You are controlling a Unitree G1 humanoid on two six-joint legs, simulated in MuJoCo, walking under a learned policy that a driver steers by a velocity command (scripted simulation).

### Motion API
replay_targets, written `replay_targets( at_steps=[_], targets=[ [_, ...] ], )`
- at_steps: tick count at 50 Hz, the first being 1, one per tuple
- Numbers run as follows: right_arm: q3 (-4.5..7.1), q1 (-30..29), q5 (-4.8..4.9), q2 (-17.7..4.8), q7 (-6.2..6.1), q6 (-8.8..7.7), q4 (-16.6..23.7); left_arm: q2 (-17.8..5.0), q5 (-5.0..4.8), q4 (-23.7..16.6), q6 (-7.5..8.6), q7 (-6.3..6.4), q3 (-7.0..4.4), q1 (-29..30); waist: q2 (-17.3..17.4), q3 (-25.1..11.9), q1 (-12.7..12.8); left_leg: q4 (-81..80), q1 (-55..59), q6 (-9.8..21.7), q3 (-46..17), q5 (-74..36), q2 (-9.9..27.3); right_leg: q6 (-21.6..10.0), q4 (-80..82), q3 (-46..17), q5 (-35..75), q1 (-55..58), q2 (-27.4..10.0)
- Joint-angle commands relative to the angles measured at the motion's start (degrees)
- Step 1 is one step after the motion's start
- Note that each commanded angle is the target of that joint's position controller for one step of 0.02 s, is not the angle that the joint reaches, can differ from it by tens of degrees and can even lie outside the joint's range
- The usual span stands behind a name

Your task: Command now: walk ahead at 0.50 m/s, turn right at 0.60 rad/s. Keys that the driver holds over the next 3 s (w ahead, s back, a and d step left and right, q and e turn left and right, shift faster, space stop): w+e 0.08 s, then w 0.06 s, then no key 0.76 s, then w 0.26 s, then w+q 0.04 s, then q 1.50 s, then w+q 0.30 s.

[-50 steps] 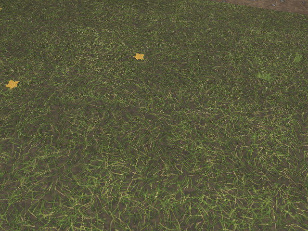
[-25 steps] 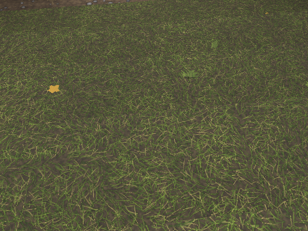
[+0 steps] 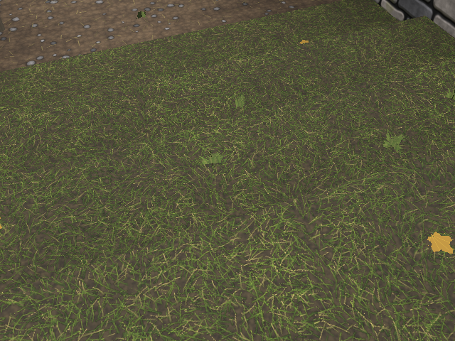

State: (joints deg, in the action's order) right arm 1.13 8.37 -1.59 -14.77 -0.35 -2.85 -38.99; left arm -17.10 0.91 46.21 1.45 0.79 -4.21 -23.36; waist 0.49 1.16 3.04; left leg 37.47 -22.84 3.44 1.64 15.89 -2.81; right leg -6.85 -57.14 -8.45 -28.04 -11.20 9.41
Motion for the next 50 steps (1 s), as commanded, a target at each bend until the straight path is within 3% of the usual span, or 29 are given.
replay_targets(
  at_steps=[1,4,8,9,14,15,18,20,21,22,23,24,25,26,28,29,30,34,37,38,39,41,42,43,44,45,46,48,50],
  targets=[
    [2.00,8.6,0.51,-5.7,-0.05,-0.46,1.7,-7.3,0.73,-4.0,-0.23,-0.27,-1.44,0.2,-0.3,0.7,-3.1,-20.2,18.8,10.6,-34.3,-7.8,24.3,1.9,-18.5,0.0,4.8,-25.8,-6.3],
    [1.83,8.9,0.63,-5.8,0.78,-2.02,0.1,-4.8,-0.13,-3.7,-2.35,-1.98,-1.25,1.6,4.8,1.9,-1.2,-23.8,12.0,6.0,-16.2,-19.2,16.9,3.6,-11.9,1.0,10.4,-20.4,-10.5],
    [2.01,14.9,0.95,-6.7,1.15,-2.88,-2.8,-2.8,-0.36,-4.7,-2.58,-2.34,-0.37,7.0,4.4,0.7,-2.5,-24.4,17.3,6.5,-7.9,-37.5,15.5,4.1,-6.4,0.6,17.0,-25.1,-9.8],
    [1.86,15.6,1.09,-6.8,0.85,-2.54,-3.3,-2.6,0.17,-5.2,-2.41,-2.40,-0.19,8.8,3.2,1.1,-2.9,-23.7,18.5,6.6,-5.6,-45.2,15.2,4.7,-3.4,1.1,17.7,-26.1,-9.1],
    [1.35,15.3,1.02,-7.3,0.25,-0.49,-4.9,1.4,0.92,-6.3,-2.70,-2.71,2.07,14.9,4.9,-1.1,-3.6,-20.6,17.5,5.8,3.1,-54.7,12.8,5.9,8.3,8.0,23.7,-18.4,-8.9],
    [1.35,16.4,0.38,-7.8,0.35,-0.70,-5.8,0.1,1.39,-4.1,-2.85,-2.50,1.52,11.3,6.2,-3.7,-3.0,-18.0,18.8,6.4,2.7,-56.0,15.0,4.6,4.1,6.9,29.2,-15.7,-9.8],
    [1.32,12.8,0.63,-8.1,0.74,-0.64,-5.7,-1.6,1.92,-3.2,-2.67,-1.90,1.24,11.1,6.9,-2.4,-1.7,-13.7,17.1,5.5,3.6,-56.5,15.1,3.0,10.5,8.6,21.2,-10.2,-9.1],
    [1.10,11.4,1.28,-7.9,0.72,-0.18,-6.0,-1.3,2.04,-0.8,-1.96,-1.41,1.33,4.7,8.3,-4.0,1.2,-3.5,14.6,4.2,3.8,-59.4,14.4,1.4,18.4,10.1,18.8,1.1,-6.5],
    [1.39,9.6,1.92,-8.4,0.60,0.20,-5.9,-1.4,2.00,1.4,-1.04,-1.34,1.22,-0.7,6.5,-4.3,4.4,5.8,11.5,2.6,4.3,-51.8,12.4,0.8,28.7,9.2,28.2,8.1,-6.7],
    [1.62,13.9,2.05,-7.4,0.46,0.30,-5.1,-7.1,1.47,2.5,-0.32,-1.01,0.04,-3.3,-5.3,-5.8,3.1,23.6,1.7,-1.1,6.7,-16.3,5.6,-4.2,30.9,-2.6,69.0,17.9,-18.1],
    [-0.03,21.7,2.28,-1.4,0.31,1.33,-6.4,-5.0,-1.11,2.8,-0.08,-0.84,1.28,-1.9,-8.9,-10.1,-3.0,31.6,-4.8,-2.8,0.3,18.6,0.1,-12.1,30.1,-12.9,91.7,20.8,-27.5],
    [-0.33,22.4,1.09,-2.2,-0.13,2.19,-7.7,-4.9,-2.61,2.3,0.34,-0.92,1.46,0.9,-7.7,-7.5,-2.9,28.8,-2.9,-3.4,-4.3,18.7,2.3,-13.4,34.3,-10.6,81.5,12.2,-27.8],
    [0.11,22.0,1.41,-3.9,0.05,2.77,-8.3,-3.7,-1.80,0.8,0.05,-1.11,1.90,6.7,-7.2,-5.1,-4.8,24.5,1.9,-3.8,-3.6,17.6,4.2,-11.6,37.9,-6.4,61.9,4.4,-24.9],
    [0.42,19.3,1.37,-4.8,0.09,3.39,-8.4,-2.1,-0.43,0.3,-0.29,-0.93,2.64,10.9,-6.6,-2.9,-5.4,22.9,5.4,-4.1,-1.3,15.5,3.8,-9.5,40.3,-3.3,55.4,-1.6,-22.8],
    [0.62,17.3,0.85,-4.2,0.03,5.42,-9.0,-0.1,1.24,0.2,0.43,-0.30,3.80,12.4,-6.2,-3.7,-4.8,22.2,12.4,-3.7,-2.0,7.0,3.9,-9.0,41.1,-0.5,53.8,-7.3,-22.7],
    [0.57,16.5,0.87,-3.5,0.02,6.20,-8.9,0.7,0.93,0.7,0.91,-0.24,4.31,12.6,-4.3,-4.0,-5.3,21.4,14.3,-3.3,-2.5,4.9,3.9,-8.5,41.5,0.2,53.6,-8.9,-22.3],
    [1.41,13.6,1.03,-4.7,-0.06,6.42,-8.2,-2.8,0.77,1.6,1.47,-0.40,3.48,11.0,-4.2,-3.0,-5.0,21.7,9.8,-2.7,-2.3,-0.1,2.4,-8.6,40.7,0.8,49.2,-6.7,-20.5],
    [1.83,12.3,0.51,-4.2,-0.43,7.04,-9.4,-2.1,0.40,3.4,2.08,-0.39,4.00,8.1,-5.2,-4.5,-3.8,19.8,6.3,-2.6,-4.6,-1.3,2.4,-10.3,36.8,0.0,49.3,-1.8,-22.0],
    [2.13,10.3,0.55,-4.0,-0.82,7.21,-9.8,-2.3,1.02,4.0,2.08,-0.26,4.16,7.1,-4.8,-3.9,-2.7,18.6,5.2,-3.2,-5.7,0.6,2.5,-11.5,33.1,-2.1,48.4,-1.8,-23.1],
    [0.71,12.9,0.10,-1.1,-0.67,7.03,-11.0,1.1,0.29,3.2,2.11,0.10,5.55,10.9,-4.2,-4.9,-4.4,12.5,13.0,-3.4,-5.2,5.5,3.9,-9.3,34.0,-0.6,57.4,-5.5,-23.6],
    [0.09,16.0,-0.05,0.7,-0.49,6.77,-12.6,0.2,0.13,3.7,1.94,0.15,5.54,12.9,-5.0,-4.1,-6.3,6.1,18.3,-3.2,-3.1,2.2,3.6,-6.7,32.8,2.1,57.7,-8.1,-21.0],
    [-0.46,18.2,-0.42,0.5,-0.30,5.58,-15.0,-0.5,-0.52,5.0,0.75,0.28,5.31,14.0,-3.0,-0.4,-7.6,-14.5,23.9,-3.1,-1.1,-16.8,3.2,-1.2,27.7,5.9,51.6,-9.1,-15.5],
    [0.41,17.0,-0.06,-4.7,-0.59,4.63,-15.4,-1.0,-0.50,5.2,-0.16,0.17,4.47,10.5,5.4,2.2,-3.7,-16.8,22.2,-1.0,-9.4,-39.0,9.8,2.1,24.9,8.0,36.8,-8.3,-11.3],
    [-0.04,12.3,1.04,-4.6,-0.65,3.88,-14.2,-1.1,-0.64,6.4,-1.07,0.43,4.37,8.4,8.1,4.9,-1.5,-18.7,21.3,1.5,-14.3,-54.0,16.2,4.2,26.2,7.9,19.3,-9.4,-10.0],
    [-0.55,8.5,1.34,-3.7,-0.44,3.32,-12.9,-0.4,-0.83,7.6,-1.96,0.64,4.54,7.4,10.0,4.3,-0.7,-19.9,19.5,3.3,-14.2,-56.9,18.2,4.8,26.2,7.3,10.5,-6.0,-10.6],
    [-1.08,4.3,1.38,-2.6,-0.35,2.69,-11.3,-0.7,-1.54,8.6,-2.47,0.64,4.60,6.9,5.7,0.3,0.1,-22.3,17.5,3.0,-12.6,-52.7,17.4,5.0,28.7,6.6,13.1,1.0,-10.9],
    [-0.13,2.6,1.71,-6.5,-0.44,2.28,-12.0,1.0,-0.75,8.9,-2.65,-0.07,4.86,4.7,11.1,-0.5,2.6,-21.8,17.0,3.2,-9.8,-45.4,16.0,4.2,29.4,8.1,15.5,4.3,-10.7],
    [0.93,7.4,1.61,-6.5,0.20,2.84,-13.5,-2.2,0.08,8.9,-2.78,-0.72,3.69,9.6,9.0,0.4,-2.0,-24.1,20.0,4.0,-8.5,-21.8,14.4,2.3,23.9,11.6,13.3,1.4,-8.8],
    [2.05,11.8,0.43,-7.3,0.48,3.71,-14.9,-3.1,0.67,7.8,-2.47,-1.40,2.88,13.8,6.8,5.1,-4.5,-28.0,21.4,7.2,-12.5,-4.2,17.7,1.7,18.5,11.9,7.2,-7.2,-9.9]
  ],
)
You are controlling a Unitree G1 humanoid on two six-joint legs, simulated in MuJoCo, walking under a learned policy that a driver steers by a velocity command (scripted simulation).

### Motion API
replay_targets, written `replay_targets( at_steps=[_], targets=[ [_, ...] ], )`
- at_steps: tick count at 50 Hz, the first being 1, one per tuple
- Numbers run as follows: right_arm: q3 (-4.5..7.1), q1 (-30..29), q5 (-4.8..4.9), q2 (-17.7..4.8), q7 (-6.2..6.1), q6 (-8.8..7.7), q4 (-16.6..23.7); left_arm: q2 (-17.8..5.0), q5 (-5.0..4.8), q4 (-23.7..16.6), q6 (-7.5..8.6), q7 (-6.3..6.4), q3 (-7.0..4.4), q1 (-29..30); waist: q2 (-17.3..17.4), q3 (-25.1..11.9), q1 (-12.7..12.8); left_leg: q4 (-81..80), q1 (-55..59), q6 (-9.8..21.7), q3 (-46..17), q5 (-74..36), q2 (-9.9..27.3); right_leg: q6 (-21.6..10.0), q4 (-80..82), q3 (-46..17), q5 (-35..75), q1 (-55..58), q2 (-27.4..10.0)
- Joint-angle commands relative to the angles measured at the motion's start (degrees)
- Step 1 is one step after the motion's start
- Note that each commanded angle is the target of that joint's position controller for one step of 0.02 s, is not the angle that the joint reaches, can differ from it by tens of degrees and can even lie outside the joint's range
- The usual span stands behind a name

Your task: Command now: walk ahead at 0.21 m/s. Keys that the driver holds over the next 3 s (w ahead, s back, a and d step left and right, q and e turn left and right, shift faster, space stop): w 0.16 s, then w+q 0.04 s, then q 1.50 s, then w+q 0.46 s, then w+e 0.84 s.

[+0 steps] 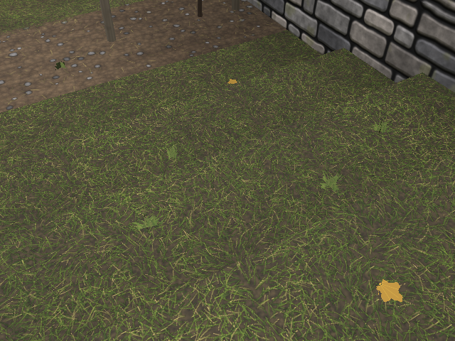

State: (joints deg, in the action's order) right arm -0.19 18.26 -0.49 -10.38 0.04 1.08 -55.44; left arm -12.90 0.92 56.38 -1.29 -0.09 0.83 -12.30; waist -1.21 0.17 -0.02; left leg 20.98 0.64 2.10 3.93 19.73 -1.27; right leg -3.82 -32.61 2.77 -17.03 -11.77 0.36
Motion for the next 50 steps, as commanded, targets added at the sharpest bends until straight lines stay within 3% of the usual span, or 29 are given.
replay_targets(
  at_steps=[1,3,4,9,11,13,14,15,16,17,19,20,21,22,27,33,37,38,39,40,41,42,43,44,45,46,47,48,50],
  targets=[
    [3.72,3.8,-1.38,-11.4,0.28,-0.23,0.8,-7.1,0.49,-3.0,0.59,-0.78,-2.35,4.4,8.0,7.8,-2.2,-12.4,0.1,10.1,-16.5,-6.7,18.1,-1.3,-9.1,-0.3,-6.7,-11.5,-2.1],
    [4.17,6.5,-1.65,-11.3,0.56,-0.56,-0.1,-6.0,-0.20,-4.7,1.10,-0.66,-2.40,7.1,5.1,9.8,-2.7,-13.4,4.2,11.1,-17.0,-7.0,18.6,-0.8,-8.0,0.2,-15.1,-18.1,-1.9],
    [4.76,6.6,-1.69,-12.1,0.60,-0.78,-0.4,-5.2,0.29,-5.2,0.97,-0.35,-2.20,8.5,5.3,10.0,-3.0,-13.9,6.2,11.4,-16.8,-6.8,18.9,-0.5,-8.4,0.6,-15.0,-19.2,-2.5],
    [5.71,3.9,-1.85,-13.1,0.94,-2.68,-0.2,-7.8,1.04,-4.6,1.22,-1.07,-3.59,5.1,5.2,7.5,-0.4,-10.9,3.8,11.0,-14.2,-7.6,18.9,-0.2,-13.8,-1.5,-6.4,-17.2,-5.6],
    [5.81,1.5,-1.63,-13.4,1.14,-2.74,0.1,-7.7,1.27,-4.0,1.31,-1.33,-3.94,1.8,5.4,8.1,2.0,-6.9,-2.7,9.8,-12.4,-12.7,17.0,0.2,-11.8,0.3,-5.3,-10.5,-4.4],
    [5.55,-4.1,-0.78,-13.1,1.27,-2.23,0.8,-6.6,1.44,0.8,2.09,-1.31,-4.45,-12.3,3.1,5.0,9.4,8.2,-14.8,6.5,-5.9,-26.9,10.0,0.0,-2.5,5.0,2.2,10.2,0.3],
    [5.27,-8.5,-1.68,-12.3,1.40,-2.45,1.8,-10.3,1.60,5.8,2.80,-0.98,-6.22,-26.0,-2.6,3.0,15.2,26.0,-23.9,4.3,-1.3,-23.8,3.5,0.0,0.8,5.8,9.0,21.6,0.4],
    [3.76,-6.1,-1.08,-6.3,1.00,-2.38,5.3,-19.7,1.44,6.3,3.86,-0.57,-7.84,-28.8,-23.1,3.2,12.3,45.6,-36.6,1.3,1.6,11.9,-4.3,-5.6,17.3,-20.3,17.8,21.4,-16.9],
    [3.98,-4.5,-0.94,-8.2,-0.45,-1.88,4.7,-16.0,0.51,3.3,5.00,-0.52,-6.62,-21.5,-10.6,6.4,7.5,47.7,-37.9,2.9,-7.0,10.5,0.2,-8.4,18.7,-25.9,20.2,11.8,-22.1],
    [4.24,-4.4,0.07,-9.1,-0.79,-1.36,4.3,-13.7,0.40,0.5,5.81,-0.67,-5.79,-13.7,-5.5,8.7,4.5,48.2,-36.3,3.0,-7.8,6.8,2.3,-8.8,18.4,-23.1,20.6,7.4,-22.4],
    [5.75,-4.0,-0.43,-11.6,-0.39,-0.15,3.6,-11.1,0.67,-2.9,6.65,-0.34,-4.62,-4.8,1.3,9.3,0.2,45.5,-35.9,2.4,-6.9,-3.4,3.4,-6.1,14.4,-13.1,24.1,4.7,-17.1],
    [5.59,-3.1,-1.37,-10.3,0.20,0.74,3.7,-10.5,0.81,-3.4,6.95,0.04,-4.45,-4.9,-1.3,6.7,-0.6,46.2,-34.0,2.5,-4.9,-7.5,2.8,-5.1,13.1,-9.0,29.1,4.1,-15.6],
    [6.17,-5.1,-1.68,-10.5,0.57,1.14,4.3,-8.4,0.42,-2.7,7.69,0.47,-3.94,-5.6,-1.8,5.5,-0.9,43.8,-36.3,2.6,-6.8,-11.8,3.6,-2.4,11.6,-6.4,24.1,5.8,-14.5],
    [5.68,-6.6,-1.13,-8.5,1.28,1.85,5.7,-8.2,0.59,-2.8,7.97,0.87,-3.95,-6.9,-3.7,6.0,-1.0,41.4,-36.2,2.6,-4.0,-16.3,2.3,-2.1,11.9,-4.1,18.3,3.0,-13.1],
    [4.75,-17.9,-2.05,-6.2,2.97,2.53,10.9,-5.9,0.82,-2.0,7.60,2.79,-3.26,-13.5,-1.3,6.3,1.4,26.5,-40.2,1.5,-0.6,-35.2,-0.2,-1.2,6.6,-1.1,8.8,2.5,-11.6],
    [3.79,-21.9,-2.44,-6.1,3.94,2.12,12.2,-2.5,1.75,-2.0,5.93,5.21,-2.85,-21.3,0.1,7.6,3.7,20.3,-41.7,1.0,1.5,-47.2,-2.5,1.8,-11.1,2.0,8.0,2.8,-9.7],
    [2.48,-18.4,-1.08,-4.9,4.14,1.55,9.9,-1.7,1.58,-3.1,5.07,6.08,-3.19,-20.0,1.6,8.2,2.0,6.9,-25.6,-0.2,4.5,-52.4,-1.5,3.5,-24.6,5.3,7.2,-3.7,-7.9],
    [2.74,-10.2,-1.33,-6.0,3.74,1.52,7.1,-2.8,1.20,-3.4,4.22,6.13,-3.50,-18.8,-0.4,5.6,-1.4,0.9,-19.6,1.3,1.3,-52.0,1.1,2.9,-32.8,4.6,13.3,-2.4,-8.7],
    [4.07,2.1,-1.83,-9.3,2.97,1.57,2.5,-3.7,0.97,-3.7,3.57,5.97,-3.99,-16.2,-2.1,1.6,-6.2,-1.7,-9.4,4.0,-1.2,-49.9,2.7,2.6,-45.8,3.7,19.7,-4.7,-8.9],
    [6.05,13.4,-2.21,-12.4,1.79,1.52,-0.4,-5.5,-0.76,-6.0,3.09,4.91,-5.12,-7.6,7.9,-1.5,-16.3,-10.1,5.8,11.2,-5.4,-57.5,6.4,4.6,-75.2,10.1,-0.2,-14.7,-0.6],
    [6.57,14.2,-1.94,-17.6,1.38,0.84,-0.8,-4.0,-1.68,-9.0,3.49,3.47,-4.66,-9.3,16.4,-4.9,-12.0,10.2,22.5,13.8,-7.1,-97.6,12.5,5.9,-94.6,11.5,-36.9,-35.4,5.9],
    [6.80,8.6,-0.24,-18.3,1.27,0.31,3.6,-4.9,-1.57,-13.6,2.86,3.55,-4.02,-13.3,8.1,-18.5,-7.2,13.9,32.2,25.9,-28.3,-93.8,25.6,5.6,-97.4,-1.5,-28.1,-46.9,2.7],
    [6.21,0.1,1.47,-15.0,-0.01,1.03,7.7,-5.5,1.61,-12.6,2.07,3.72,-3.41,-14.5,-4.7,-18.7,-3.6,6.9,22.2,27.7,-29.4,-73.9,27.3,3.8,-90.5,-4.2,-20.9,-45.2,-1.4],
    [4.87,-3.5,1.33,-11.7,-0.93,0.84,8.8,-5.2,3.40,-13.0,1.87,3.60,-3.65,-12.3,-8.8,-14.3,-0.9,5.3,13.4,26.3,-28.1,-64.3,24.8,3.4,-88.8,-5.2,-15.3,-45.9,-1.3],
    [4.34,-8.6,-0.23,-11.1,-2.55,-0.02,10.1,-4.3,3.47,-13.2,1.12,3.60,-3.21,-14.6,-5.7,-15.8,3.4,0.1,5.5,26.4,-32.6,-41.2,26.0,4.9,-77.6,-7.1,-8.2,-43.9,-2.3],
    [3.46,-10.3,-0.97,-8.9,-2.88,-0.66,11.1,-5.2,3.97,-12.6,-0.08,4.02,-3.73,-12.2,-7.6,-11.8,3.8,-2.3,-7.2,25.7,-32.5,-36.1,23.5,6.3,-73.6,-6.5,-6.0,-38.8,-2.7],
    [3.01,-9.6,-1.45,-9.1,-2.22,-1.15,10.7,-5.2,3.63,-13.0,-1.32,4.35,-3.86,-8.3,-6.6,-9.0,3.0,-1.5,-16.2,24.1,-30.6,-38.1,19.7,6.6,-73.0,-5.6,-5.6,-34.9,-1.8],
    [2.98,-7.3,-1.38,-10.2,-2.15,-1.45,9.5,-3.3,1.59,-15.4,-1.68,3.85,-3.30,-4.3,-6.4,-4.6,3.0,-2.4,-23.2,20.6,-25.9,-35.3,13.5,7.7,-58.7,-6.2,0.3,-32.0,-2.3],
    [3.46,-4.5,-1.09,-11.2,-2.39,-1.11,9.3,-1.2,1.74,-16.8,-2.07,3.14,-2.77,-1.2,-1.6,-6.9,1.5,0.9,-20.9,15.1,-25.1,-31.1,8.1,7.9,-49.4,-5.7,5.3,-30.2,-1.3]
  ],
)
Over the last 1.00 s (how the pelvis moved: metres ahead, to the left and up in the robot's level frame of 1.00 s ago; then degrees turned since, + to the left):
0.21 -0.04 0.02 -7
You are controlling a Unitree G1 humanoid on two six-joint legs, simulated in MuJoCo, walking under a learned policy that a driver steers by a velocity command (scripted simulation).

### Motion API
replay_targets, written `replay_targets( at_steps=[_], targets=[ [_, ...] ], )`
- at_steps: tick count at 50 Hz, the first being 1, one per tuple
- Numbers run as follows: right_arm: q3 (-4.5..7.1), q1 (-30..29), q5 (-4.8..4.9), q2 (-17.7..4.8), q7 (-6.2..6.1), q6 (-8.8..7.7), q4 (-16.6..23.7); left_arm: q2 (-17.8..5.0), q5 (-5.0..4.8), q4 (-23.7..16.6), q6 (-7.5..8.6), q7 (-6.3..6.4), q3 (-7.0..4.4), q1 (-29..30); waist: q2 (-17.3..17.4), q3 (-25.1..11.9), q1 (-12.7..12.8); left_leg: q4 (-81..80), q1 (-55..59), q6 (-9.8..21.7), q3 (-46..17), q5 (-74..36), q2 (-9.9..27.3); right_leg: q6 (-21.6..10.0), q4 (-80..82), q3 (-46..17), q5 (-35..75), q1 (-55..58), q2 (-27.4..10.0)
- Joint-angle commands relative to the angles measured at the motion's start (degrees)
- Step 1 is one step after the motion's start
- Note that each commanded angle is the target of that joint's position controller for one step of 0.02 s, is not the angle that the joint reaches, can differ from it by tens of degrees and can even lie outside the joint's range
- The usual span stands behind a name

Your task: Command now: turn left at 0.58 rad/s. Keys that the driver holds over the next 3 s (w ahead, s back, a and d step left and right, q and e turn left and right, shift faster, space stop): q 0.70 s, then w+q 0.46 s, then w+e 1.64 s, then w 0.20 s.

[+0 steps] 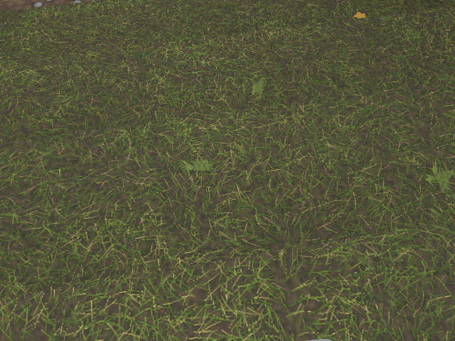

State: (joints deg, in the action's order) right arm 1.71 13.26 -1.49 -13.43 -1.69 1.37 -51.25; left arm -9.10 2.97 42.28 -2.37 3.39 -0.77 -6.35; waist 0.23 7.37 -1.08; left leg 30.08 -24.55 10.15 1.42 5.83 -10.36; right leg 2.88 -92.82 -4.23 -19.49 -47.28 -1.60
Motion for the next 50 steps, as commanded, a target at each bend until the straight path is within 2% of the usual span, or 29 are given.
replay_targets(
  at_steps=[1,3,5,7,11,13,14,15,16,17,18,19,20,22,26,30,32,35,37,39,41,42,43,44,45,46,47,49,50],
  targets=[
    [1.84,0.9,0.11,-8.4,-0.93,-0.97,6.1,-4.3,0.08,-3.2,-1.19,-0.60,-0.88,-6.4,-0.5,-15.7,1.7,-7.5,8.2,4.3,-23.7,-12.4,16.0,1.3,15.2,0.9,8.2,3.8,1.1],
    [2.67,2.3,0.94,-9.2,-1.14,-0.01,7.8,-5.0,0.01,-4.7,-1.56,-0.79,-1.02,-3.2,3.5,-15.4,-0.1,-10.0,10.6,0.0,-26.1,0.7,14.7,1.7,24.8,-0.3,7.0,5.1,1.6],
    [3.39,3.4,0.85,-9.6,-0.98,1.02,9.5,-5.6,-0.37,-6.7,-1.97,-0.89,-1.01,2.4,6.4,-12.5,-2.7,-14.2,11.8,-2.5,-29.7,19.5,14.1,1.9,34.5,-0.8,4.9,5.3,2.8],
    [4.11,4.8,0.39,-10.0,-0.31,1.76,10.4,-6.5,-0.79,-7.5,-1.81,-0.99,-1.21,4.4,8.8,-10.1,-4.2,-16.7,12.2,-3.0,-32.8,27.0,14.6,1.1,42.2,-0.8,2.7,7.7,4.1],
    [4.77,3.7,-0.42,-10.2,1.59,1.99,12.8,-7.0,-2.08,-7.7,0.09,-1.42,-1.47,1.8,9.8,-9.4,-2.9,-17.6,6.1,-2.0,-34.1,26.6,13.8,-2.4,51.9,0.3,-1.4,21.7,7.1],
    [4.70,2.2,-0.65,-9.8,1.94,1.65,14.0,-7.1,-2.55,-6.8,1.15,-1.01,-1.62,-2.8,9.8,-8.6,-0.1,-17.8,1.3,-3.0,-35.4,28.5,12.6,-4.7,62.4,0.5,-2.2,31.6,7.8],
    [4.57,2.1,-0.20,-9.4,1.87,1.21,14.3,-8.1,-2.47,-5.8,1.73,-0.46,-2.03,-6.8,9.5,-8.4,2.0,-17.4,-3.1,-5.4,-34.6,30.5,10.6,-5.4,69.7,0.8,0.5,39.5,6.5],
    [4.30,4.6,0.40,-7.5,1.55,0.67,14.1,-11.3,-2.56,-5.3,2.24,0.14,-3.02,-9.6,5.7,-10.1,2.4,-10.3,-8.9,-8.0,-31.2,33.9,7.9,-5.9,73.1,-3.4,-1.9,48.8,0.3],
    [3.73,7.1,1.47,-3.5,1.41,0.35,15.1,-16.9,-2.23,-6.9,2.38,0.17,-3.94,-10.2,-8.6,-13.0,1.7,9.4,-15.6,-10.2,-18.3,33.5,-0.2,-9.3,78.9,-21.2,-16.6,53.1,-15.9],
    [5.09,0.9,-0.88,-7.5,1.10,-0.48,16.6,-17.8,-0.95,-7.4,2.27,-0.10,-3.65,-6.9,-9.7,-6.7,3.2,22.4,-26.6,-11.0,-11.9,29.7,-3.9,-14.2,82.5,-31.2,-13.4,45.8,-22.0],
    [5.77,-1.2,-2.44,-10.5,1.35,-0.72,16.8,-14.3,-1.04,-6.7,2.24,-0.34,-2.74,-5.4,-2.8,-4.4,0.8,30.0,-24.4,-11.6,-12.6,22.9,0.2,-14.7,80.3,-22.9,-5.5,40.3,-18.6],
    [5.42,1.0,-2.47,-9.3,1.98,-0.51,16.1,-11.9,-0.83,-7.0,2.37,-0.76,-2.11,-3.0,-4.1,-5.8,-1.3,35.5,-20.3,-11.4,-11.9,19.2,0.4,-13.7,77.5,-16.4,3.2,36.3,-14.4],
    [5.04,3.4,-2.40,-8.3,2.41,0.10,15.2,-11.1,-0.76,-7.6,2.42,-1.25,-1.93,-1.5,-6.0,-7.6,-2.4,42.5,-19.3,-11.4,-10.4,17.1,0.3,-12.8,76.0,-11.0,8.4,35.2,-11.3],
    [4.65,4.2,-2.25,-8.2,2.97,1.20,14.5,-9.9,-1.15,-8.9,2.41,-1.70,-1.50,-1.8,-8.9,-9.2,-1.8,54.1,-20.5,-12.2,-6.6,15.9,1.0,-13.6,74.6,-6.0,15.6,34.1,-9.2],
    [3.82,-1.1,-1.32,-7.9,3.13,2.82,16.7,-12.0,-1.27,-8.3,2.19,-1.48,-1.95,-9.4,-7.9,-9.2,0.9,58.7,-24.2,-14.0,-5.8,14.0,2.8,-15.9,72.9,-4.1,21.8,36.8,-10.4],
    [2.67,-7.2,-1.64,-5.9,3.65,3.38,19.5,-13.5,-1.03,-7.3,2.07,-0.81,-2.62,-14.9,-8.5,-9.4,3.4,48.0,-28.6,-15.0,-4.9,14.4,4.8,-16.6,72.9,-4.4,17.2,44.2,-12.3],
    [2.05,-8.4,-1.41,-5.1,4.12,3.29,20.1,-13.6,-0.91,-7.5,1.97,-0.77,-2.82,-14.2,-8.4,-9.8,3.1,39.6,-24.3,-14.9,-4.0,13.1,6.6,-16.6,73.2,-3.1,13.2,42.7,-12.9],
    [1.31,-10.3,-0.26,-4.1,5.02,3.00,20.9,-14.4,-0.84,-8.3,1.94,-0.89,-3.34,-12.2,-9.7,-9.3,2.6,25.5,-11.7,-13.1,-1.0,12.8,8.7,-15.6,73.9,-0.2,4.8,35.0,-13.7],
    [1.20,-11.5,0.68,-4.2,5.23,2.80,21.3,-15.7,-0.66,-8.3,1.84,-1.26,-3.94,-12.5,-10.0,-9.1,3.2,18.6,-3.1,-10.6,1.3,17.5,8.8,-14.4,76.1,-0.3,-8.1,29.7,-14.9],
    [1.49,-11.5,1.07,-5.2,5.26,2.35,21.3,-16.2,-0.79,-8.2,1.59,-1.44,-4.17,-12.9,-9.0,-8.4,3.6,13.0,3.7,-8.4,2.8,20.1,8.2,-13.6,77.0,-1.7,-18.1,26.8,-16.4],
    [1.48,-5.4,1.65,-4.7,4.98,0.94,18.7,-15.7,-0.69,-7.4,1.01,-1.47,-4.19,-13.3,-3.8,-8.4,1.2,2.7,15.9,-5.8,4.3,18.5,5.8,-11.6,70.8,1.8,-23.4,21.7,-15.1],
    [1.89,1.4,2.26,-5.6,4.53,-0.19,15.8,-14.0,0.07,-6.5,0.86,-1.65,-3.88,-15.6,2.4,-10.0,-0.7,-1.6,25.7,-4.9,0.9,21.9,6.4,-9.4,60.5,6.6,-24.5,16.6,-12.4],
    [3.45,7.1,1.67,-11.7,3.94,-0.85,15.7,-8.5,-0.11,-9.5,1.10,-2.66,-2.51,-12.9,16.3,-9.4,-3.1,-12.1,32.7,0.1,-27.7,44.4,23.2,-4.5,36.8,16.2,-22.6,0.9,-4.5],
    [4.36,11.7,0.91,-16.6,3.25,-1.12,16.5,-10.7,1.19,-14.6,1.94,-3.41,-2.91,-0.7,12.1,-2.1,-8.1,-22.0,30.1,6.8,-52.1,49.2,32.1,-3.3,29.4,7.6,-18.4,-16.9,3.1],
    [3.47,12.6,0.12,-13.5,2.06,-0.61,14.6,-13.0,0.59,-15.0,2.97,-3.80,-3.71,2.3,4.7,1.2,-7.2,-20.2,29.8,7.3,-45.3,40.8,30.4,-3.3,26.9,1.4,-10.8,-18.2,-0.5],
    [2.89,9.2,-0.21,-12.1,1.37,-0.50,14.4,-11.7,-0.04,-13.6,3.60,-4.18,-3.29,-1.7,6.6,0.0,-2.9,-17.5,26.5,6.1,-38.9,34.3,27.3,-2.9,26.3,1.2,-5.4,-15.4,-1.2],
    [2.57,5.1,0.18,-10.8,1.17,-0.78,15.0,-11.6,0.28,-11.4,3.71,-4.40,-3.07,-5.6,7.2,-1.0,0.5,-16.7,22.3,3.7,-31.6,28.2,23.5,-1.8,27.0,1.3,0.4,-10.7,-2.5],
    [1.71,1.7,0.61,-8.2,1.21,-1.85,15.5,-12.5,1.15,-8.3,3.18,-4.68,-3.17,-9.2,7.4,-4.2,2.5,-16.2,15.1,2.5,-23.9,14.0,18.0,0.4,26.7,2.5,7.5,-1.2,-2.8],
    [1.83,2.8,0.89,-8.4,1.41,-2.28,14.6,-12.3,1.11,-8.4,2.83,-4.84,-3.14,-8.8,5.4,-5.5,2.8,-15.5,14.1,2.7,-23.0,8.9,17.2,1.1,26.7,3.0,8.8,0.5,-2.3]
  ],
)
Over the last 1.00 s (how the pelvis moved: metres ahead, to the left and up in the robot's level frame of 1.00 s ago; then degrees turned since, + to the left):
0.29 -0.13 -0.21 21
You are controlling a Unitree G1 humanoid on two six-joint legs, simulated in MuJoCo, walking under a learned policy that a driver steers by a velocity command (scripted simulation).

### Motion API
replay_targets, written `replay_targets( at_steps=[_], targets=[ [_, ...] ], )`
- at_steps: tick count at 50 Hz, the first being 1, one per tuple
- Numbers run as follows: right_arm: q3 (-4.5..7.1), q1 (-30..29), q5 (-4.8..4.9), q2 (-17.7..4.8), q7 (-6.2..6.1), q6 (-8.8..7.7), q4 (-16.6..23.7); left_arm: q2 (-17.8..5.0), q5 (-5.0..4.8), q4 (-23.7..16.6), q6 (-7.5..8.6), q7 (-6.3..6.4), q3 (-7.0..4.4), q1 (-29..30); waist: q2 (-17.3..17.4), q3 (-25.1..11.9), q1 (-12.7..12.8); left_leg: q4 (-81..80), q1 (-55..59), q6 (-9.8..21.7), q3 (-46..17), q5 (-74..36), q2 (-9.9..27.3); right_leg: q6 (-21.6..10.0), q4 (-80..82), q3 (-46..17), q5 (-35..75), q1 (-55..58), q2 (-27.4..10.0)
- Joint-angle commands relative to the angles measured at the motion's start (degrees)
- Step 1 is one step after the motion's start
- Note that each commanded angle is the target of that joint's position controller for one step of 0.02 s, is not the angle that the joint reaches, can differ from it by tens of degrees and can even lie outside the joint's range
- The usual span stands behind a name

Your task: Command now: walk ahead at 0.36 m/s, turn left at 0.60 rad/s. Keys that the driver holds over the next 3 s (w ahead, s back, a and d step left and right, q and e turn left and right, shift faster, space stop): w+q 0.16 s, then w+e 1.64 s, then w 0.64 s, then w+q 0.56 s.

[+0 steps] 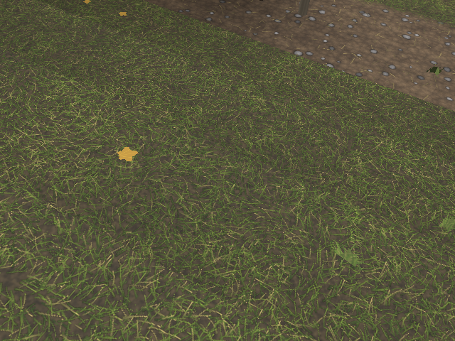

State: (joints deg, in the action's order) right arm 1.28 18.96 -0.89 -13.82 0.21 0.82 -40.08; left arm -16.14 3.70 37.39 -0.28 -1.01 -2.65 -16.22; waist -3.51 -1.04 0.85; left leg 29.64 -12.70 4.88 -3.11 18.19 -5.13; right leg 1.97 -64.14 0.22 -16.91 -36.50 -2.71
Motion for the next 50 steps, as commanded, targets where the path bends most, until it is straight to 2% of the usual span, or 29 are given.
replay_targets(
  at_steps=[1,4,8,11,13,14,15,16,17,18,19,20,21,22,25,29,31,34,37,39,40,41,42,43,44,45,47,49,50],
  targets=[
    [2.39,-0.8,0.33,-8.3,-0.46,-2.07,2.5,-4.5,0.17,-3.7,0.50,-0.49,-0.96,2.0,8.4,2.5,0.6,-14.7,2.1,8.4,-17.8,-7.0,11.4,2.3,-1.3,-1.1,7.3,-9.8,-1.1],
    [2.98,5.6,0.85,-9.2,-0.77,-2.40,0.0,-3.0,-0.37,-5.3,0.31,-0.32,-0.19,8.4,7.7,3.2,-2.2,-14.5,4.2,9.0,-17.8,-11.0,11.1,2.5,5.0,-0.9,11.2,-10.9,-1.2],
    [3.22,10.8,0.49,-9.5,-1.11,-2.61,-1.5,-2.0,-1.65,-7.3,1.15,-0.71,0.43,17.4,9.3,4.7,-5.8,-12.7,7.3,9.1,-19.4,-14.5,10.9,2.0,17.9,-1.3,14.3,-7.6,0.9],
    [2.78,11.2,-0.06,-9.3,-1.05,-3.04,-2.3,-1.2,-2.37,-6.6,1.87,-1.52,0.66,18.7,10.4,5.0,-6.2,-12.8,6.6,8.1,-17.5,-19.6,12.6,-0.1,25.5,1.0,12.6,1.4,2.0],
    [3.00,9.9,-0.46,-10.4,-0.81,-3.49,-2.4,-2.1,-2.79,-5.3,1.77,-1.24,0.03,15.4,11.9,5.3,-4.5,-12.4,5.3,6.6,-17.4,-22.8,14.0,-2.8,29.4,1.6,8.6,10.4,2.9],
    [3.00,10.0,-0.53,-10.7,-0.75,-3.74,-2.9,-3.1,-2.75,-4.0,1.87,-0.71,-0.62,11.3,11.8,3.9,-2.6,-8.0,6.4,5.9,-16.0,-31.2,13.6,-4.3,31.3,2.8,5.1,16.1,4.8],
    [2.98,10.5,-0.43,-10.5,-0.66,-3.99,-3.8,-4.5,-2.26,-1.5,2.55,0.03,-1.43,3.6,9.1,0.3,1.4,3.3,6.1,4.8,-11.5,-39.4,10.7,-6.3,34.2,2.6,4.1,25.6,5.6],
    [2.55,10.5,-0.33,-8.8,-0.47,-4.32,-3.1,-7.2,-1.43,0.1,3.49,0.68,-2.07,-6.6,5.4,-7.3,5.9,19.4,-1.3,3.4,-8.1,-29.6,8.2,-9.3,34.8,-6.2,-2.8,39.7,-2.0],
    [1.97,15.3,1.60,-4.9,0.11,-4.75,-1.5,-15.4,-0.94,1.5,3.35,1.26,-4.19,-14.1,-11.2,-17.0,5.6,40.1,-19.8,-0.7,-0.8,-2.5,-1.4,-16.9,41.0,-38.0,-12.9,56.3,-18.4],
    [2.97,11.3,-1.15,-9.6,0.24,-4.98,-1.5,-11.8,-3.49,3.2,2.44,0.43,-3.79,-13.8,-8.5,-12.4,5.5,44.2,-30.0,-0.4,-2.9,9.7,-0.4,-18.1,47.8,-50.7,-17.4,53.9,-18.1],
    [2.97,5.3,-1.74,-8.9,0.18,-5.11,-0.6,-9.2,-3.36,2.7,2.13,0.17,-3.09,-8.7,-5.2,-3.0,3.7,46.9,-34.0,-0.2,-2.2,6.7,2.4,-18.0,47.2,-42.8,-15.3,47.3,-16.4],
    [2.46,1.8,-1.73,-8.0,0.44,-5.42,-0.2,-6.5,-2.92,2.5,2.37,-0.13,-2.46,-5.7,-0.6,1.4,3.0,44.8,-32.9,-0.3,-1.2,2.6,4.7,-17.5,47.1,-34.7,-5.2,40.0,-13.9],
    [2.32,1.3,-1.76,-7.0,0.69,-5.09,0.0,-5.1,-2.78,2.7,2.67,-0.50,-1.93,-3.9,-0.4,3.3,0.4,39.9,-29.3,-0.7,-1.1,0.4,6.6,-16.0,47.8,-29.2,2.3,32.9,-10.9],
    [2.18,1.9,-1.96,-6.4,0.61,-4.23,-0.1,-4.0,-2.83,3.1,3.14,-0.66,-1.65,-2.3,-1.6,3.7,-1.7,36.1,-25.1,-1.5,-1.0,-0.1,7.8,-15.0,48.6,-25.2,7.4,27.5,-8.3],
    [1.87,1.2,-1.96,-5.9,0.81,-2.70,-0.5,-4.5,-3.38,3.9,4.05,-0.67,-1.97,-3.0,-2.9,1.3,-2.9,30.5,-21.1,-3.9,1.1,-2.5,7.2,-16.2,49.9,-20.1,18.8,23.5,-5.6],
    [1.05,-11.0,-1.72,-4.8,0.58,-2.67,2.6,-5.1,-4.68,6.1,4.18,0.13,-2.29,-8.0,-1.7,2.8,-0.6,19.2,-23.7,-5.7,1.1,-15.3,8.1,-15.3,51.9,-17.9,20.1,23.4,-4.2],
    [0.70,-15.7,-1.42,-4.3,0.64,-2.89,3.5,-5.1,-4.78,6.8,4.09,0.33,-2.34,-10.4,-1.4,3.2,0.8,13.6,-22.5,-5.8,1.7,-19.8,7.3,-14.3,50.6,-17.3,22.1,24.1,-3.1],
    [0.52,-21.8,-0.78,-4.0,0.82,-3.10,5.3,-7.3,-4.56,6.9,3.60,1.04,-2.77,-12.9,-1.2,2.7,3.1,7.5,-20.3,-6.3,2.3,-20.2,5.1,-13.6,48.3,-18.4,25.3,26.5,-2.1],
    [0.52,-20.9,-0.61,-4.4,0.79,-3.62,5.5,-8.0,-3.17,6.2,2.60,1.66,-2.95,-12.9,-1.7,1.9,2.3,7.9,-14.2,-6.0,2.6,-13.8,3.2,-13.0,45.0,-20.3,30.4,27.2,-3.2],
    [1.55,-12.7,-0.59,-6.2,0.61,-3.94,3.0,-9.8,-2.87,4.6,2.17,2.04,-3.53,-9.9,-1.8,1.7,-1.5,3.2,-3.9,-4.7,1.5,-6.5,2.1,-11.7,40.9,-22.4,31.6,25.3,-3.2],
    [2.22,-6.5,-0.74,-7.5,0.12,-4.47,1.4,-9.7,-3.09,4.2,2.29,1.81,-3.45,-8.6,0.3,-0.2,-5.1,-2.2,3.5,-3.3,1.0,-6.1,2.3,-10.7,32.8,-21.0,32.8,24.6,-1.2],
    [3.18,1.2,-1.64,-10.9,-0.56,-5.30,0.8,-6.4,-3.86,3.5,2.60,1.35,-2.66,-9.6,6.9,-6.9,-7.7,-5.5,15.3,-0.3,-8.1,-0.3,11.7,-9.0,18.1,-16.8,23.9,20.3,1.7],
    [3.98,2.6,-1.72,-14.7,-1.22,-5.01,1.4,-0.6,-5.19,2.8,2.53,1.09,-1.58,-17.8,19.6,-14.7,-3.7,-7.6,29.9,5.6,-29.4,4.5,27.0,-6.3,0.8,-8.5,-13.6,5.1,9.0],
    [4.03,2.1,-0.36,-12.4,-0.85,-4.42,1.2,-6.4,-3.18,4.4,1.90,1.59,-2.56,-18.8,17.2,-14.0,-3.4,-9.9,25.1,9.0,-39.6,3.4,29.2,-7.0,-5.4,-7.4,-15.1,-0.7,7.2],
    [3.09,-0.9,-0.44,-8.1,-0.48,-4.34,1.6,-8.3,-2.83,5.1,1.58,1.38,-3.35,-14.1,9.3,-7.1,-2.9,-10.3,18.3,8.8,-32.0,-1.0,26.8,-6.9,-7.4,-8.7,-8.7,-0.6,4.7],
    [2.59,-3.2,-0.67,-6.1,-0.09,-4.50,1.6,-7.3,-2.71,4.6,1.40,0.79,-3.27,-10.3,6.9,-2.8,-2.4,-11.6,12.2,8.3,-24.2,-9.2,24.6,-6.3,-6.6,-7.9,-5.2,1.0,3.3],
    [2.09,-3.8,-0.34,-5.0,0.14,-5.19,0.5,-5.6,-2.26,4.4,0.00,-0.41,-3.25,-8.0,10.1,1.3,-0.6,-14.5,6.0,6.1,-14.2,-14.3,20.2,-5.3,-1.6,-6.8,-4.0,2.9,0.9],
    [2.26,-2.2,-0.11,-5.5,0.00,-5.84,-0.6,-5.3,-2.04,4.5,-1.18,-1.34,-3.43,-7.3,9.5,1.6,-0.4,-15.4,5.4,5.5,-10.0,-21.7,19.5,-4.8,-0.7,-6.3,-1.8,3.3,1.2],
    [2.85,0.0,-0.07,-6.5,-0.46,-5.93,-2.3,-4.0,-1.59,4.2,-1.65,-1.41,-2.96,-6.1,9.4,1.1,-0.7,-15.3,5.8,6.2,-7.9,-25.7,19.8,-4.7,-2.7,-4.7,-0.9,2.7,1.6]
  ],
)
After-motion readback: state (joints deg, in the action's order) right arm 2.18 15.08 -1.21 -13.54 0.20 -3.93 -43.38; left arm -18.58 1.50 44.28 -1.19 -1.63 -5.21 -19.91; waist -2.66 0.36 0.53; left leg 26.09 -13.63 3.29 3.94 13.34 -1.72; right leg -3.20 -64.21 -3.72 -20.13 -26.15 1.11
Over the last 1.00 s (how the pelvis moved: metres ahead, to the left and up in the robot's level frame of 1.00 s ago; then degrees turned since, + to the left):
0.06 -0.04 0.02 37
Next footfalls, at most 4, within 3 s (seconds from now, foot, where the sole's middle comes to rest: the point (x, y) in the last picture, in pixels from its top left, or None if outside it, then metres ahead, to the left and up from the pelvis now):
0.32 right None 0.32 -0.11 -0.77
0.82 left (196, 320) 0.58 0.08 -0.77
1.50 right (294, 269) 0.87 -0.28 -0.96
1.96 left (284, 210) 1.14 -0.26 -0.96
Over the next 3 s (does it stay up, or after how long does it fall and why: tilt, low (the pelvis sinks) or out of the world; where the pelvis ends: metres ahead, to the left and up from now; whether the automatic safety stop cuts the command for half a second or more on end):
stays up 1.29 -0.62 -0.29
